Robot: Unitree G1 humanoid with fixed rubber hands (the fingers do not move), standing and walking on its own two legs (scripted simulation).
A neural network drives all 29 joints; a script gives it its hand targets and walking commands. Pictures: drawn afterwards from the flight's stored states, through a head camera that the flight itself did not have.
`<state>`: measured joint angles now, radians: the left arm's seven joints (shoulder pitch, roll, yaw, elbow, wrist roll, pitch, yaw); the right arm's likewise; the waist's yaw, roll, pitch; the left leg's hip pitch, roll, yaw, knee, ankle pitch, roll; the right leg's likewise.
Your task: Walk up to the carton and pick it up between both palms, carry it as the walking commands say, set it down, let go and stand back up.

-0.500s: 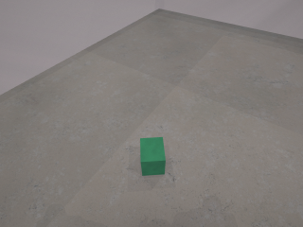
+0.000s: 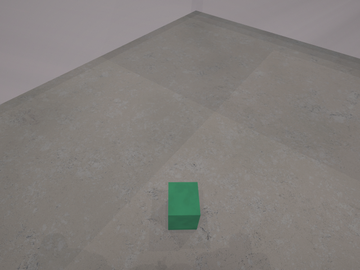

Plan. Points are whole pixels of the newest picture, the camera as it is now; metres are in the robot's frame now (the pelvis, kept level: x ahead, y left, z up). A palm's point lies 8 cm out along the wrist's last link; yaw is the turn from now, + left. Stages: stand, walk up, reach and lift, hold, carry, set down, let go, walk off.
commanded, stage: walk up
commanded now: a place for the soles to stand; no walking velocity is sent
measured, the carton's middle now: (182, 206) +0.57 -0.04 -0.66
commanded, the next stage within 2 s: none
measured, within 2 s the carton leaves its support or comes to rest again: neither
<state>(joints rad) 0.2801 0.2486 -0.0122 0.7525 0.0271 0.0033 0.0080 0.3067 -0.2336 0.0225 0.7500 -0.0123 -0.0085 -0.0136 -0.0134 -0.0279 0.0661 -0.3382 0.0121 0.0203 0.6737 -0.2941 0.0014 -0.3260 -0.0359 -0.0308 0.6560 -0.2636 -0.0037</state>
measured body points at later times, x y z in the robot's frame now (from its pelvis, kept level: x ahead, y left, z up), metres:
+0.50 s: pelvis +0.02 -0.01 +0.01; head +0.01 -0.01 +0.46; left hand +0.09 +0.25 -0.12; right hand +0.10 -0.27 -0.11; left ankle +0.04 +0.12 -0.71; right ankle +0.03 -0.12 -0.71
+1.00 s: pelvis +0.11 -0.06 +0.02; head +0.13 -0.07 +0.46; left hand +0.03 +0.17 -0.12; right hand +0.25 -0.29 -0.11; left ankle +0.21 +0.06 -0.70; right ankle +0.07 -0.16 -0.72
